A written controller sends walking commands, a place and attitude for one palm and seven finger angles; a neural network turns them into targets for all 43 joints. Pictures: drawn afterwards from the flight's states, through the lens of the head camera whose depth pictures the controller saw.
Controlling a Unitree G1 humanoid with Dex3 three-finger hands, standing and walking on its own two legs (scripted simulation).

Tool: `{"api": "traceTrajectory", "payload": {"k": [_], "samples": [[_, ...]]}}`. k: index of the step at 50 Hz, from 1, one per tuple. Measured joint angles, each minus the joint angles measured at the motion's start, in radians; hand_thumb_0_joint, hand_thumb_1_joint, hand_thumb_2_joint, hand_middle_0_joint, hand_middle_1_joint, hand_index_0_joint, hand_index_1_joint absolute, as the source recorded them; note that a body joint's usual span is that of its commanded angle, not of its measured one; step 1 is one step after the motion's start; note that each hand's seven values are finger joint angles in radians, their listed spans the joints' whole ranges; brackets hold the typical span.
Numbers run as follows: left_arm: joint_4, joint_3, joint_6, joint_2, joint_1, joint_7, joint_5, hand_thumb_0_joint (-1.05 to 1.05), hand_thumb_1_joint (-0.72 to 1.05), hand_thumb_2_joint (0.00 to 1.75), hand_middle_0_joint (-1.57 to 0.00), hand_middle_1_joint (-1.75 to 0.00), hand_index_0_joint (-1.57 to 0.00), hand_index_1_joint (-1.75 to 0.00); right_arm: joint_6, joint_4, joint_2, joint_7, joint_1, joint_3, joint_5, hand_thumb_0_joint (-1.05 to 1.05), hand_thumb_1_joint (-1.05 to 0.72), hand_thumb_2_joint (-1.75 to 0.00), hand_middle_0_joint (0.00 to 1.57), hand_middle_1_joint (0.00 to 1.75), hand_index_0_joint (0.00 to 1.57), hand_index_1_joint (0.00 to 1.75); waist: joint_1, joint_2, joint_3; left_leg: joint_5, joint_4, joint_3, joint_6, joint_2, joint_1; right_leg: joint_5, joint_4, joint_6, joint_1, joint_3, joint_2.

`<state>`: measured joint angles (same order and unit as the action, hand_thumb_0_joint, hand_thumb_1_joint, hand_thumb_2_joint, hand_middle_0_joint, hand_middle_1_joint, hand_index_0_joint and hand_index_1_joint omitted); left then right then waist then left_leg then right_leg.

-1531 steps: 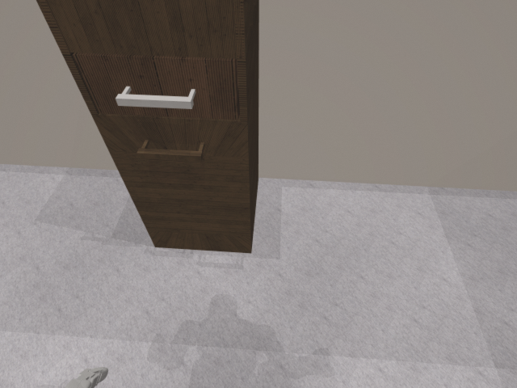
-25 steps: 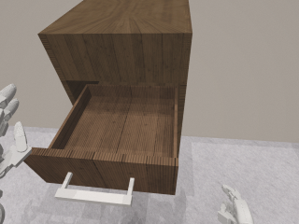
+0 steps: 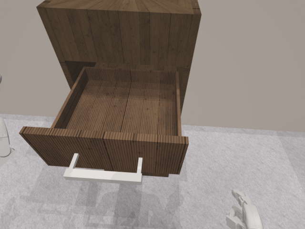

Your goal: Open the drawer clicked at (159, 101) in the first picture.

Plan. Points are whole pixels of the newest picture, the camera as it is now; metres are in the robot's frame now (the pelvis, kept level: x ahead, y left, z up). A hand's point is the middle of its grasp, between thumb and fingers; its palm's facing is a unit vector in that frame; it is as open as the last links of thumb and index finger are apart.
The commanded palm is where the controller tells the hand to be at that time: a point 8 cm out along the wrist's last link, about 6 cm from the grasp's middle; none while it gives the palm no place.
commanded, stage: step back with the hand held close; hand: left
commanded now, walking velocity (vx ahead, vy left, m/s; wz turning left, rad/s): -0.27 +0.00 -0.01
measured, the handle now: (105, 168) +0.26 +0.14 +0.04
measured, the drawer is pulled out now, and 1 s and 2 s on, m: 0.29 0.29 0.29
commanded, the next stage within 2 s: stop stepping back and stand still in 0.62 s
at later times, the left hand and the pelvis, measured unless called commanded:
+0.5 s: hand out of the picture +0.13 +0.25 +0.23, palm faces +0.45 -0.75 -0.49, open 7.4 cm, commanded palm +0.06 +0.28 +0.23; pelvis -0.07 +0.00 +0.00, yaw +0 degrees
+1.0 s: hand out of the picture -0.02 +0.22 +0.20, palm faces +0.48 -0.77 -0.42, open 7.4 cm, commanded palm -0.09 +0.25 +0.23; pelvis -0.21 -0.03 +0.00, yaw +2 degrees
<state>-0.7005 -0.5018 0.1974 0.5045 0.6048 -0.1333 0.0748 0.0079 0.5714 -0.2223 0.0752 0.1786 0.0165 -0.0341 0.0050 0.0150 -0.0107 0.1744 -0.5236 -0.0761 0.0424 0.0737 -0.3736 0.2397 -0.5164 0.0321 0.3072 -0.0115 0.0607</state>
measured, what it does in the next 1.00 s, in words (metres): walks backwards: right foot, then left foot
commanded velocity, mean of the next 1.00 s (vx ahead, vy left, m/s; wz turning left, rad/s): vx -0.18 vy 0.03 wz -0.02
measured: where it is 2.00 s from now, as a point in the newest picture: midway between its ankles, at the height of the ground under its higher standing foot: outside the picture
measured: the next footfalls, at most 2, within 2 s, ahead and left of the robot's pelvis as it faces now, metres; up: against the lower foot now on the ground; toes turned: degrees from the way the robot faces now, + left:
right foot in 0.58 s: -0.11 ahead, -0.13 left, +0.00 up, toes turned -3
left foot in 0.94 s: -0.22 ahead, +0.05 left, +0.00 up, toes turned +5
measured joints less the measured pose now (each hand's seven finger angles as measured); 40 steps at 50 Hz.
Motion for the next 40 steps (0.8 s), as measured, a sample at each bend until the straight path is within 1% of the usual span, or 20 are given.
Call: {"api": "traceTrajectory", "payload": {"k": [4, 6, 10, 12, 14, 16, 17, 19, 21, 23, 27, 29, 30, 31, 33, 34, 35, 37, 39, 40], "samples": [[0.028, 0.005, 0.005, -0.033, -0.034, -0.003, -0.016, 0.01, 0.89, 0.9, -0.22, -0.3, -0.21, -0.3, 0.024, -0.015, 0.011, -0.007, -0.001, -0.014, 0.003, 0.02, -0.9, -0.9, 0.2, 0.3, 0.2, 0.3, -0.002, 0.005, 0.003, -0.001, -0.023, 0.016, 0.003, -0.009, -0.028, -0.002, -0.028, -0.009, 0.03, -0.005, -0.002], [0.03, 0.017, 0.005, -0.045, -0.047, -0.002, -0.023, 0.01, 0.89, 0.9, -0.22, -0.3, -0.21, -0.3, 0.034, -0.019, 0.015, -0.012, 0.004, -0.02, 0.005, 0.02, -0.9, -0.9, 0.2, 0.3, 0.2, 0.3, 0.003, 0.006, 0.008, 0.011, -0.043, 0.028, 0.004, -0.022, -0.046, -0.006, -0.035, -0.003, 0.04, -0.017, -0.003], [-0.01, 0.05, 0.013, -0.058, -0.049, -0.005, -0.023, 0.01, 0.89, 0.9, -0.22, -0.3, -0.21, -0.3, 0.043, -0.008, 0.014, -0.021, 0.021, -0.024, 0.009, 0.02, -0.9, -0.9, 0.2, 0.3, 0.2, 0.3, 0.012, -0.005, 0.015, 0.129, -0.116, 0.035, -0.012, -0.039, -0.096, -0.022, -0.031, 0.019, 0.052, -0.049, -0.007], [-0.043, 0.062, 0.018, -0.057, -0.039, -0.01, -0.018, 0.01, 0.89, 0.9, -0.22, -0.3, -0.21, -0.3, 0.04, 0.009, 0.01, -0.025, 0.028, -0.021, 0.013, 0.02, -0.9, -0.9, 0.2, 0.3, 0.2, 0.3, 0.014, -0.018, 0.019, 0.167, -0.181, 0.034, -0.022, -0.043, -0.101, -0.023, -0.037, 0.02, 0.056, -0.058, -0.013], [-0.07, 0.062, 0.022, -0.048, -0.029, -0.013, -0.014, 0.01, 0.89, 0.9, -0.22, -0.3, -0.21, -0.3, 0.031, 0.023, 0.005, -0.025, 0.04, -0.017, 0.017, 0.02, -0.9, -0.9, 0.2, 0.3, 0.2, 0.3, 0.019, -0.031, 0.012, 0.16, -0.172, 0.034, -0.024, -0.055, -0.063, -0.018, -0.049, 0.014, 0.065, -0.065, -0.022], [-0.083, 0.043, 0.029, -0.027, -0.033, -0.017, -0.014, 0.01, 0.89, 0.9, -0.22, -0.3, -0.21, -0.3, 0.027, 0.032, 0.001, -0.018, 0.046, -0.009, 0.02, 0.02, -0.9, -0.9, 0.2, 0.3, 0.2, 0.3, 0.026, -0.038, 0.01, 0.059, -0.109, 0.035, -0.015, -0.064, -0.043, -0.011, -0.067, 0.005, 0.081, -0.078, -0.032], [-0.082, 0.027, 0.032, -0.017, -0.042, -0.02, -0.016, 0.01, 0.89, 0.9, -0.22, -0.3, -0.21, -0.3, 0.028, 0.036, 0.004, -0.014, 0.041, -0.006, 0.022, 0.02, -0.9, -0.9, 0.2, 0.3, 0.2, 0.3, 0.021, -0.048, 0.019, 0.044, -0.109, 0.042, -0.014, -0.058, -0.045, -0.015, -0.077, -0.002, 0.088, -0.069, -0.038], [-0.064, -0.011, 0.042, 0.0, -0.05, -0.02, -0.015, 0.01, 0.89, 0.9, -0.22, -0.3, -0.21, -0.3, 0.034, 0.039, 0.014, -0.013, 0.03, 0.0, 0.026, 0.02, -0.9, -0.9, 0.2, 0.3, 0.2, 0.3, 0.009, -0.063, 0.025, 0.05, -0.104, 0.06, -0.013, -0.052, -0.048, 0.059, -0.135, -0.014, 0.104, -0.032, -0.042], [-0.041, -0.039, 0.041, 0.004, -0.056, -0.021, -0.015, 0.01, 0.89, 0.9, -0.22, -0.3, -0.21, -0.3, 0.048, 0.035, 0.026, -0.016, 0.02, 0.003, 0.037, 0.02, -0.9, -0.9, 0.2, 0.3, 0.2, 0.3, 0.003, -0.054, 0.018, 0.048, -0.092, 0.071, -0.012, -0.061, -0.06, 0.154, -0.227, -0.022, 0.116, -0.004, -0.036], [-0.029, -0.046, 0.037, -0.007, -0.067, -0.02, -0.011, 0.01, 0.89, 0.9, -0.22, -0.3, -0.21, -0.3, 0.066, 0.035, 0.038, -0.025, 0.004, 0.003, 0.043, 0.02, -0.9, -0.9, 0.2, 0.3, 0.2, 0.3, -0.002, -0.037, 0.017, 0.03, -0.077, 0.076, -0.013, -0.078, -0.072, 0.185, -0.267, -0.031, 0.099, 0.011, -0.032], [-0.036, -0.024, 0.036, -0.028, -0.086, -0.004, -0.009, 0.01, 0.89, 0.9, -0.21, -0.3, -0.21, -0.3, 0.087, 0.035, 0.067, -0.052, -0.04, -0.018, 0.042, 0.02, -0.9, -0.9, 0.2, 0.3, 0.2, 0.3, -0.021, -0.035, 0.028, -0.015, -0.045, 0.108, -0.028, -0.113, -0.093, 0.156, -0.198, -0.045, 0.024, 0.012, -0.047], [-0.044, -0.008, 0.041, -0.03, -0.092, 0.013, -0.006, 0.01, 0.89, 0.9, -0.21, -0.3, -0.21, -0.3, 0.095, 0.029, 0.079, -0.062, -0.064, -0.034, 0.043, 0.02, -0.9, -0.9, 0.2, 0.3, 0.2, 0.3, -0.021, -0.042, 0.038, -0.04, -0.036, 0.12, -0.039, -0.128, -0.112, 0.129, -0.131, -0.05, -0.015, 0.008, -0.051], [-0.047, -0.003, 0.044, -0.026, -0.095, 0.021, -0.006, 0.01, 0.89, 0.9, -0.21, -0.3, -0.21, -0.3, 0.098, 0.025, 0.082, -0.066, -0.078, -0.041, 0.044, 0.02, -0.9, -0.9, 0.2, 0.3, 0.2, 0.3, -0.02, -0.044, 0.045, -0.053, -0.034, 0.124, -0.046, -0.137, -0.124, 0.147, -0.089, -0.045, -0.029, 0.006, -0.049], [-0.047, 0.007, 0.047, -0.03, -0.101, 0.032, -0.005, 0.01, 0.89, 0.9, -0.21, -0.3, -0.21, -0.3, 0.1, 0.022, 0.079, -0.069, -0.094, -0.045, 0.044, 0.02, -0.9, -0.9, 0.2, 0.3, 0.2, 0.3, -0.016, -0.028, 0.061, -0.068, -0.032, 0.117, -0.052, -0.154, -0.133, 0.148, -0.07, -0.032, -0.027, -0.002, -0.031], [-0.05, 0.029, 0.052, -0.03, -0.105, 0.053, 0.0, 0.01, 0.89, 0.9, -0.21, -0.3, -0.21, -0.3, 0.099, 0.013, 0.064, -0.071, -0.109, -0.047, 0.038, 0.01, -0.9, -0.9, 0.2, 0.3, 0.2, 0.3, 0.003, 0.022, 0.096, -0.103, -0.022, 0.078, -0.066, -0.187, -0.143, 0.091, -0.038, -0.012, -0.033, -0.034, 0.01], [-0.058, 0.033, 0.056, -0.021, -0.096, 0.062, 0.004, 0.01, 0.89, 0.9, -0.22, -0.3, -0.21, -0.3, 0.096, 0.009, 0.055, -0.072, -0.106, -0.044, 0.031, 0.01, -0.9, -0.9, 0.21, 0.3, 0.2, 0.3, 0.011, 0.042, 0.104, -0.113, -0.025, 0.06, -0.061, -0.198, -0.149, 0.066, -0.025, -0.003, -0.038, -0.049, 0.025], [-0.068, 0.03, 0.06, -0.005, -0.078, 0.068, 0.007, 0.01, 0.89, 0.9, -0.22, -0.3, -0.21, -0.3, 0.091, 0.011, 0.05, -0.071, -0.096, -0.039, 0.021, 0.01, -0.9, -0.9, 0.21, 0.3, 0.2, 0.3, 0.017, 0.044, 0.104, -0.057, -0.06, 0.049, -0.061, -0.194, -0.159, 0.056, -0.024, 0.005, -0.038, -0.058, 0.029], [-0.085, 0.015, 0.074, 0.026, -0.02, 0.069, 0.014, 0.01, 0.89, 0.9, -0.22, -0.3, -0.21, -0.3, 0.066, 0.026, 0.044, -0.062, -0.063, -0.025, 0.002, 0.01, -0.9, -0.9, 0.21, 0.3, 0.2, 0.3, 0.025, 0.015, 0.072, 0.127, -0.274, 0.031, -0.065, -0.136, -0.194, 0.053, -0.032, 0.015, -0.025, -0.062, 0.005], [-0.09, -0.007, 0.075, 0.032, 0.04, 0.059, 0.012, 0.01, 0.89, 0.9, -0.22, -0.3, -0.22, -0.3, 0.036, 0.041, 0.033, -0.047, -0.027, -0.008, -0.002, 0.02, -0.9, -0.9, 0.21, 0.3, 0.2, 0.3, 0.028, -0.019, 0.025, 0.208, -0.477, 0.041, -0.072, -0.08, -0.202, 0.043, -0.026, 0.019, -0.014, -0.055, -0.026], [-0.083, -0.02, 0.071, 0.029, 0.062, 0.051, 0.008, 0.01, 0.89, 0.9, -0.22, -0.3, -0.22, -0.3, 0.02, 0.044, 0.027, -0.039, -0.011, -0.002, -0.002, 0.02, -0.9, -0.9, 0.2, 0.3, 0.2, 0.3, 0.028, -0.032, 0.003, 0.227, -0.511, 0.055, -0.073, -0.068, -0.179, 0.034, -0.019, 0.018, -0.009, -0.05, -0.037]]}}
